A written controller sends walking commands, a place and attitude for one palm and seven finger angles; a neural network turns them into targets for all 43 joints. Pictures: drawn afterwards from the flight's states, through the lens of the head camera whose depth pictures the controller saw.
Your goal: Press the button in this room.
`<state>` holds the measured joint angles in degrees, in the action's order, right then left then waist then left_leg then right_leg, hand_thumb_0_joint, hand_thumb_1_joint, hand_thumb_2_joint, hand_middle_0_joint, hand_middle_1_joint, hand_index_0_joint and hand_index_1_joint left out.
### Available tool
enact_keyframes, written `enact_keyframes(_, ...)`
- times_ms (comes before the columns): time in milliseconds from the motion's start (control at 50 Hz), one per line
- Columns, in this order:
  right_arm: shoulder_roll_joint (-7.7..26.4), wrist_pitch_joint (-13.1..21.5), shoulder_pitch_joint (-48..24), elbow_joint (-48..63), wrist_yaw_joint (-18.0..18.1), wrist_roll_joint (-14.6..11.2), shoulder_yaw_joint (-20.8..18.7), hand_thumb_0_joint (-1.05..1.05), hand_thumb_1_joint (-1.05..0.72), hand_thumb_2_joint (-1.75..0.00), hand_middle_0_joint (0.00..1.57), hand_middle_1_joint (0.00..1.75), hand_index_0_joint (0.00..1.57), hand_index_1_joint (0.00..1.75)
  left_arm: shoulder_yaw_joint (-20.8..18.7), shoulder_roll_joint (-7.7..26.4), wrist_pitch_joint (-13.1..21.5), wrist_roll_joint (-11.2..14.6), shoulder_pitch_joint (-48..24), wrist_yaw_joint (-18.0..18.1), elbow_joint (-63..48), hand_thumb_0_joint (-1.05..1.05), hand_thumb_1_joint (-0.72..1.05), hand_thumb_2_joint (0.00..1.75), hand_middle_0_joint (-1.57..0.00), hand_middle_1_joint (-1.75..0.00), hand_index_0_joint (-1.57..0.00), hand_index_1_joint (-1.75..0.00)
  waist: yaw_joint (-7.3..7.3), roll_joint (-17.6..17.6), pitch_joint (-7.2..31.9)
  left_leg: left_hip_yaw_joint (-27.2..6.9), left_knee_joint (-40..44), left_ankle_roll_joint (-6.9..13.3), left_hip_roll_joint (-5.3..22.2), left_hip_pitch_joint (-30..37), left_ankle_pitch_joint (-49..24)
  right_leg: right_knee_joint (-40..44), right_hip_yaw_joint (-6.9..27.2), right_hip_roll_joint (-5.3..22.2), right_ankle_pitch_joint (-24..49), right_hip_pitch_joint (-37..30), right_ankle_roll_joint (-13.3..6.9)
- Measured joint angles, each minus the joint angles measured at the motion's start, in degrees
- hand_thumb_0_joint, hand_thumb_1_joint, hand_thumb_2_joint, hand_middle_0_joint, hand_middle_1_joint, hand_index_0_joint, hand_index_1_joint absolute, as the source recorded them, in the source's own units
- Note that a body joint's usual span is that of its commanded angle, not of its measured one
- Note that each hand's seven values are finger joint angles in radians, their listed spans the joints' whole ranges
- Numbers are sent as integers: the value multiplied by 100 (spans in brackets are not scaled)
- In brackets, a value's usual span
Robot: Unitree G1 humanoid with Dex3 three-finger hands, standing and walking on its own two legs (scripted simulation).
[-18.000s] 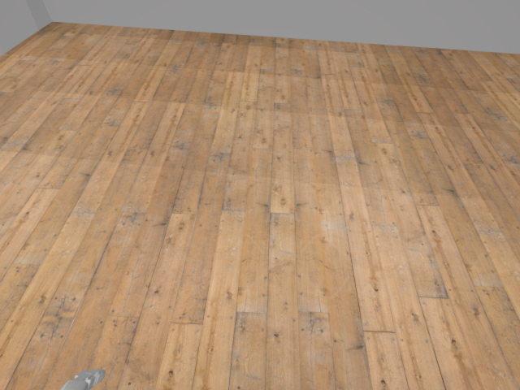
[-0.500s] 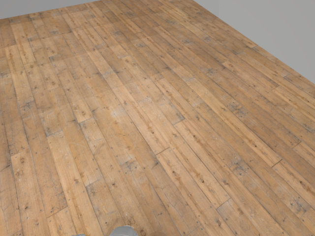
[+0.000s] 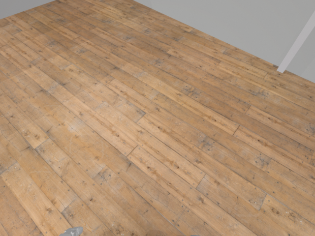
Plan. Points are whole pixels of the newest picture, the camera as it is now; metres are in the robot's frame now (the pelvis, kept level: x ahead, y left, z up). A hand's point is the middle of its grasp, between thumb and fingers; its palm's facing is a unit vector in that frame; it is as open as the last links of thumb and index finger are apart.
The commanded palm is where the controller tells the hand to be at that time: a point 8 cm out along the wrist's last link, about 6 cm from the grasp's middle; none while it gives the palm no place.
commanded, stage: turn or walk to find it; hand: left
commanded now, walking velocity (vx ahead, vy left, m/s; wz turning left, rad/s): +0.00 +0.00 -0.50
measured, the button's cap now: out of the picture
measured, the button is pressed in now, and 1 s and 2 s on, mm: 0 0 0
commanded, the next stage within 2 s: stand and wait in 1.92 s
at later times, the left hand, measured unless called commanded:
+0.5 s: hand out of the picture +0.11 +0.18 -0.16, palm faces -0.14 -0.97 -0.21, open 7.4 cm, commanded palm none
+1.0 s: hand (153, 161) +0.37 +0.04 -0.17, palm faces -0.54 -0.83 -0.15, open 7.4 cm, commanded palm none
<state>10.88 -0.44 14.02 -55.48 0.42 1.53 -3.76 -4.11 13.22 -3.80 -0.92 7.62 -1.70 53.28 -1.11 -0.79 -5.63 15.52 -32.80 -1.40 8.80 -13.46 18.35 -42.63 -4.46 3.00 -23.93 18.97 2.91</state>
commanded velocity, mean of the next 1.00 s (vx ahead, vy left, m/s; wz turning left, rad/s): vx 0.25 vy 0.00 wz -0.47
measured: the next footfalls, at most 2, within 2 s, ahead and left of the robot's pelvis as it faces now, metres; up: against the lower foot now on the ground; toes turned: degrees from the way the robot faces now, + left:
right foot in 0.04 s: +0.03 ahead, -0.12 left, +0.00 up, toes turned -7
left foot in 0.54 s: +0.10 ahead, +0.11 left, +0.00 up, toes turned -10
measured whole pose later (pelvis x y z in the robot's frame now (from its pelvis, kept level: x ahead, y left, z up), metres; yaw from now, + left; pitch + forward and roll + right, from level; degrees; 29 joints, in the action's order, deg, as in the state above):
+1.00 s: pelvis +0.17 -0.06 -0.01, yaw -29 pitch +1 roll -1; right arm 7.7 3.4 29.0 -63.0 1.1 1.8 -2.4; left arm -3.4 11.8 -1.4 -1.5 3.9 -2.9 55.0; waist -3.3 0.6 -6.1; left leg 19.2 -21.6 -3.9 6.5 6.1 26.7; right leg -42.3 -8.5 2.7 -13.1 31.7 -1.4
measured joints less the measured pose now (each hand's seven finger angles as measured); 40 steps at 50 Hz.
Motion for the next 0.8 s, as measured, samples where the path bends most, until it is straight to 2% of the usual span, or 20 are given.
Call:
enact_keyframes(40, 103, -39, 85, -35, -15, -27, -44, 1, -90, -90, 20, 30, 20, 30, 46, -41, 126, -14, -56, 16, -59, 1, 91, 90, -20, -30, -20, -30, -29, -95, 6, 25, -483, -114, 162, -188, 208, 752, -85, -82, 674, -295, -192)
enact_keyframes(60, 180, -100, 83, -61, -7, -40, -63, 1, -91, -90, 20, 30, 20, 30, 76, -98, 190, -10, -107, 43, -61, 1, 91, 90, -20, -30, -20, -30, -66, -213, -31, -208, -942, -164, 202, -382, 598, 654, -113, -162, 610, -260, -327)
enact_keyframes(100, 276, -267, 45, -113, 50, -58, -74, 1, -91, -90, 20, 30, 20, 30, 114, -190, 259, 16, -128, 95, -98, 1, 91, 90, -20, -30, -20, -30, -72, -270, -36, -773, -1982, -195, -4, -822, 1152, 577, -56, -220, 390, -224, -498)
enact_keyframes(160, 343, -324, -67, -121, 73, -32, -76, 1, -91, -90, 20, 30, 20, 30, 131, -268, 246, 30, -83, 157, -108, 1, 91, 90, -20, -30, -20, -30, -32, -223, -25, -1178, -2929, -255, -226, -1269, 877, 922, 138, -285, 520, -341, -544)
enact_keyframes(240, 360, -258, -212, -23, 65, -25, -52, 1, -91, -90, 20, 30, 20, 30, 169, -287, 272, 41, 10, 159, -39, 1, 91, 90, -20, -30, -20, -30, -20, -137, 1, -1362, -3021, -372, -306, -1483, 481, 1327, 332, -364, 769, -505, -597)
enact_keyframes(320, 354, -251, -386, 58, 73, -32, -27, 1, -91, -90, 20, 30, 20, 30, 174, -286, 278, 32, 149, 153, 13, 1, 91, 90, -20, -30, -21, -30, 51, -88, 56, -1473, -2820, -431, -362, -1494, 392, 1481, 504, -467, 857, -575, -608)
enact_keyframes(400, 325, -222, -518, 138, 41, -19, 7, 1, -91, -90, 20, 30, 20, 30, 145, -255, 282, 7, 324, 123, 97, 1, 91, 90, -21, -30, -21, -30, 149, -51, 137, -1424, -2286, -438, -418, -1303, 442, 1563, 652, -557, 877, -643, -579)
enact_keyframes(480, 251, -109, -576, 243, -24, -30, 47, 1, -91, -90, 20, 30, 20, 30, 95, -145, 312, -18, 549, 79, 190, 1, 91, 90, -21, -30, -21, -30, 301, 81, 245, -1323, -1307, -318, -559, -895, 594, 1544, 839, -584, 813, -675, -494)
enact_keyframes(520, 208, -1, -566, 323, -35, -41, 82, 1, -91, -90, 20, 30, 20, 30, 60, -63, 299, -7, 682, 58, 244, 1, 91, 90, -21, -30, -21, -30, 347, 165, 307, -1254, -510, -251, -644, -524, 340, 1389, 956, -594, 696, -637, -417)
enact_keyframes(540, 208, 84, -529, 384, -32, -45, 110, 1, -91, -90, 20, 30, 20, 30, 45, -28, 279, 2, 764, 50, 260, 1, 91, 90, -21, -30, -21, -30, 347, 169, 360, -1218, -30, -178, -647, -291, 220, 1198, 1008, -633, 577, -559, -381)
enact_keyframes(560, 185, 168, -509, 416, -23, -25, 126, 1, -91, -90, 20, 30, 20, 30, 22, 13, 244, 17, 807, 41, 296, 1, 91, 90, -20, -30, -20, -30, 335, 207, 375, -1153, 50, -18, -654, -245, -49, 808, 1045, -646, 214, -415, -390)
enact_keyframes(580, 157, 219, -480, 432, -21, -10, 153, 1, -91, -90, 20, 30, 20, 30, -3, 45, 201, 15, 837, 33, 342, 1, 91, 90, -20, -30, -20, -30, 345, 246, 378, -1047, -42, 115, -641, -213, -48, 271, 981, -622, -133, -213, -385)
enact_keyframes(620, 107, 275, -328, 426, -18, 5, 193, 1, -91, -90, 20, 30, 20, 30, -39, 84, 127, -26, 874, -9, 431, 1, 91, 90, -20, -30, -20, -30, 315, 242, 422, -874, 25, 246, -570, -8, 87, -862, 715, -533, -281, 249, -336)
enact_keyframes(660, 53, 306, -98, 354, 1, 9, 214, 1, -91, -90, 20, 30, 20, 30, -77, 124, 117, -65, 854, -76, 442, 1, 91, 90, -20, -30, -20, -30, 277, 224, 455, -764, 365, 257, -522, 292, 71, -1686, 481, -367, 81, 663, -272)
enact_keyframes(700, -3, 337, 142, 230, 20, -1, 225, 1, -91, -90, 20, 30, 20, 30, -104, 155, 148, -82, 804, -108, 388, 1, 91, 90, -20, -30, -20, -30, 269, 227, 457, -641, 727, 232, -494, 581, -17, -2182, 387, -200, 558, 1026, -198)
enact_keyframes(800, -167, 409, 704, -129, 66, -29, 218, 1, -91, -90, 20, 30, 20, 30, -126, 157, 172, -84, 571, -97, 282, 1, 91, 90, -20, -30, -20, -30, 216, 269, 375, -290, 1178, 168, -454, 1120, 63, -2554, 350, 74, 1197, 1673, -84)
